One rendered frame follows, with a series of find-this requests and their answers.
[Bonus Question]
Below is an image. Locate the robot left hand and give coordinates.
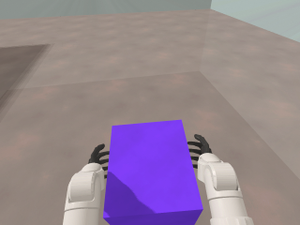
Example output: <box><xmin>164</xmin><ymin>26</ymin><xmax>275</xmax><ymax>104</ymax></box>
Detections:
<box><xmin>88</xmin><ymin>143</ymin><xmax>110</xmax><ymax>179</ymax></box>

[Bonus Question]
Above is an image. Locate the robot left forearm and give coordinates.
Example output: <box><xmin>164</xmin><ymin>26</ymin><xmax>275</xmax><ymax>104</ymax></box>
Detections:
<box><xmin>63</xmin><ymin>162</ymin><xmax>105</xmax><ymax>225</ymax></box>

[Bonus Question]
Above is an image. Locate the carton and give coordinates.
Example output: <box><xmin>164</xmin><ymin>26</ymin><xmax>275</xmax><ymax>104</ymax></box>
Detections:
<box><xmin>103</xmin><ymin>119</ymin><xmax>203</xmax><ymax>225</ymax></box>

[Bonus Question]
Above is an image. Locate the robot right hand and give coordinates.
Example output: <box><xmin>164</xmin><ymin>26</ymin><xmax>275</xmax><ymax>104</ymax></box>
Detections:
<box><xmin>187</xmin><ymin>134</ymin><xmax>213</xmax><ymax>169</ymax></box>

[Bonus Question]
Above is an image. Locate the robot right forearm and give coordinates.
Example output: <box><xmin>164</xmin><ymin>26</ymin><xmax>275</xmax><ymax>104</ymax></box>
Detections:
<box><xmin>197</xmin><ymin>153</ymin><xmax>254</xmax><ymax>225</ymax></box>

